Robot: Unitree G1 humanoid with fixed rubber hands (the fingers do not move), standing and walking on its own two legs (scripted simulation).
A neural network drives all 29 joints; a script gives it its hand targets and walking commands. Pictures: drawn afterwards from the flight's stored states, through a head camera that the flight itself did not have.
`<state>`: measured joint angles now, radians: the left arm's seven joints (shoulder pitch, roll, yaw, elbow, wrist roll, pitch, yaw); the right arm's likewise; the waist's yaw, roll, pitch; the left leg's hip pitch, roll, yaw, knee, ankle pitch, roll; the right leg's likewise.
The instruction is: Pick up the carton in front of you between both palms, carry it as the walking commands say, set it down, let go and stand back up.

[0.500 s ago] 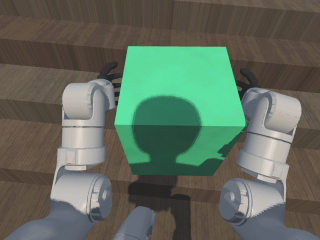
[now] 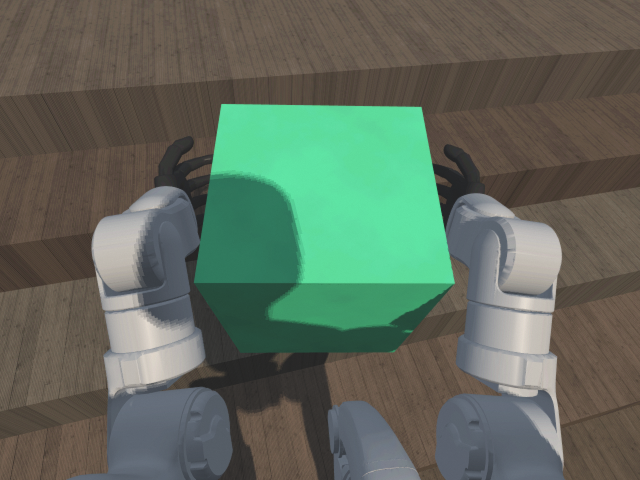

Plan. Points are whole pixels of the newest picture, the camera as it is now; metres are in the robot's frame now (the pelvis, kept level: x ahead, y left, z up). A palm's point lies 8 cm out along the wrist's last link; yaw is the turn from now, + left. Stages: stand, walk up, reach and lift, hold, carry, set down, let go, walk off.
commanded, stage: carry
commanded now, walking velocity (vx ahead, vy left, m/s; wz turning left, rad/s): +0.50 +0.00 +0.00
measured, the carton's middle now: (319, 245) +0.38 -0.03 +0.09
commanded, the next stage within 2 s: none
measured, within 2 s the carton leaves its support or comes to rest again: neither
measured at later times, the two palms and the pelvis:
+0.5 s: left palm out of the picture +0.66 +0.19 +0.35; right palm out of the picture +0.70 -0.11 +0.35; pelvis +0.30 -0.01 +0.16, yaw +2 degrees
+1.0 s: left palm out of the picture +0.98 +0.23 +0.52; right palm out of the picture +0.96 -0.07 +0.52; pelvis +0.60 +0.10 +0.34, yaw +1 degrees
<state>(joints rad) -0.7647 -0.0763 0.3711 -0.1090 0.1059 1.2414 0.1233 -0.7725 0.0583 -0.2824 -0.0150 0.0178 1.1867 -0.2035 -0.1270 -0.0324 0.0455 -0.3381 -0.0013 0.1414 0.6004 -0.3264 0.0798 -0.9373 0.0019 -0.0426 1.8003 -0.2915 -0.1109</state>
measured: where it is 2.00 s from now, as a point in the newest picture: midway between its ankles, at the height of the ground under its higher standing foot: (218, 36)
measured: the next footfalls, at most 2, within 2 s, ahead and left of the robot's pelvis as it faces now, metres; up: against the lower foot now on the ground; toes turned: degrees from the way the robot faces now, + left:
right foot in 0.22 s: +0.36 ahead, -0.11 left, +0.17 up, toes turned -4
left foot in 0.68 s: +0.61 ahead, +0.19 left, +0.34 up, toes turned +8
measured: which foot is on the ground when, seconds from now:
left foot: down 0.00-0.26, up 0.28-0.66, down 0.68-1.00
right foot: up 0.00-0.20, down 0.22-0.74, up 0.76-1.00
